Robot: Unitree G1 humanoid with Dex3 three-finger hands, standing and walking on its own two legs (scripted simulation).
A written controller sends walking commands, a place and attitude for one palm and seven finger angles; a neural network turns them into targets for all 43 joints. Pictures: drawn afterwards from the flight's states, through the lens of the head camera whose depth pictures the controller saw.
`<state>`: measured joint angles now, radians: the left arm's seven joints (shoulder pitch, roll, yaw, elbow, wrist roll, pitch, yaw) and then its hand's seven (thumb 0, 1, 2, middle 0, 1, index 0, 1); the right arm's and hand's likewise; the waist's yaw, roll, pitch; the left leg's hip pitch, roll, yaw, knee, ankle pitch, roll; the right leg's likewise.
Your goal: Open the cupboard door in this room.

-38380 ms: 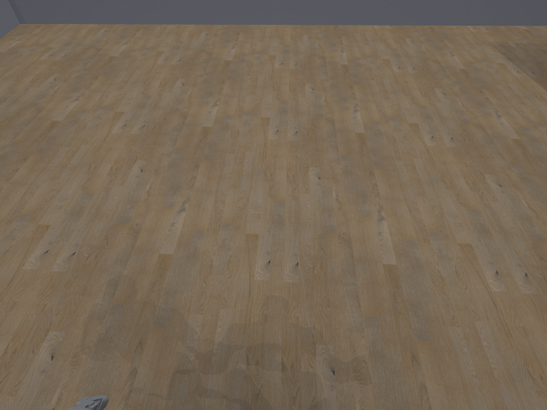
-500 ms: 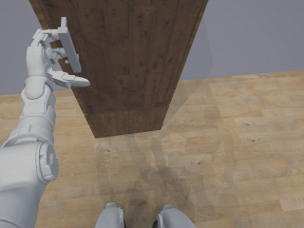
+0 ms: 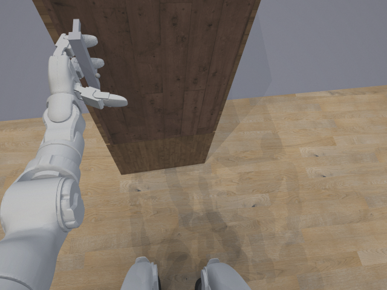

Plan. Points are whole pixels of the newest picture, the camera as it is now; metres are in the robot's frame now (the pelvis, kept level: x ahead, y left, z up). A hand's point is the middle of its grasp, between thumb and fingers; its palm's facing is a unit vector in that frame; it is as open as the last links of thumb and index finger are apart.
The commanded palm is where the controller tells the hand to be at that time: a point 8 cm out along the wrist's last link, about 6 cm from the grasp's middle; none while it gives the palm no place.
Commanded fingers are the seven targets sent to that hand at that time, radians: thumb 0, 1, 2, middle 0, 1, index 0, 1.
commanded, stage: slide the fingers in behind the handle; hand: left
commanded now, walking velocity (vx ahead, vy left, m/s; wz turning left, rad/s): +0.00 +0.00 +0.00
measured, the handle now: (86, 57) +0.57 +0.17 +0.09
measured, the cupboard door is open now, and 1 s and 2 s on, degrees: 0 0 28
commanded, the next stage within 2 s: close the thumb around the handle in 0.46 s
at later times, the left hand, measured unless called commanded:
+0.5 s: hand (101, 74) +0.53 +0.14 +0.08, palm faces +0.11 -0.99 -0.01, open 13.8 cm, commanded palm +0.50 +0.19 +0.08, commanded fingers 0.00 -0.50 0.30 -0.30 -1.20 -0.30 -1.20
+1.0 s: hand (97, 75) +0.53 +0.15 +0.08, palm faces +0.11 -0.99 +0.00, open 8.7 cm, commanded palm +0.50 +0.19 +0.08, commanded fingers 0.00 0.79 0.85 -0.39 -1.34 -0.39 -1.34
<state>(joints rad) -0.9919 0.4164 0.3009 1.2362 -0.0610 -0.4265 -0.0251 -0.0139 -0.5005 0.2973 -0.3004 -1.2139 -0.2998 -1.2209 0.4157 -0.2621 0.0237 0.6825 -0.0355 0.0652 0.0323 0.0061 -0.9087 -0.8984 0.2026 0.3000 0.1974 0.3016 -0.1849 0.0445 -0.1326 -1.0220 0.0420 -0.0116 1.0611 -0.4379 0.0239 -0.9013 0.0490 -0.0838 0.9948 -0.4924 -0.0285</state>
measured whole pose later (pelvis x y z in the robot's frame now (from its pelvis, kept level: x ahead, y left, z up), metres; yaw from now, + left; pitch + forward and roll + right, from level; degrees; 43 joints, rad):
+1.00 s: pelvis +0.01 +0.00 +0.00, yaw -1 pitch +23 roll -3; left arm -0.95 0.43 0.36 1.22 -0.05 -0.43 -0.02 0.00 0.26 0.62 -0.36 -1.29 -0.36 -1.29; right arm 0.41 -0.26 0.03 0.65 -0.03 0.08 0.03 0.01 -0.91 -0.90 0.20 0.30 0.20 0.30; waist -0.19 0.04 -0.14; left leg -1.00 0.05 0.01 1.05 -0.44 0.02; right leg -0.89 0.06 -0.06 0.99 -0.49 -0.03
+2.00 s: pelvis +0.02 -0.01 +0.02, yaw +0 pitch +14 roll -1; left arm -0.22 -0.11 -0.02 0.42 0.03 -0.31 0.53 -0.01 0.72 0.75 -0.38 -1.35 -0.39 -1.35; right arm 0.26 -0.21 -0.01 0.57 -0.06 0.05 0.08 0.01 -0.91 -0.90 0.20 0.30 0.19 0.30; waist -0.05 0.03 -0.18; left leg -0.75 0.03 0.03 0.94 -0.44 0.01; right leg -0.67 0.04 -0.03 0.92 -0.51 -0.04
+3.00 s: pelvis +0.01 -0.07 +0.02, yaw +4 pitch +11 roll +2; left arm -0.03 -0.12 -0.19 0.24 0.06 -0.18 0.63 0.00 -0.39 0.34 -0.29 -1.12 -0.29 -1.12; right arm 0.20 -0.20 -0.01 0.63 -0.06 -0.02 0.01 0.02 -0.91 -0.90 0.20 0.30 0.19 0.30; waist -0.02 0.05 -0.15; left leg -0.70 0.01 -0.06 0.89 -0.39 -0.05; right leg -0.62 0.03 -0.10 0.95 -0.52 -0.11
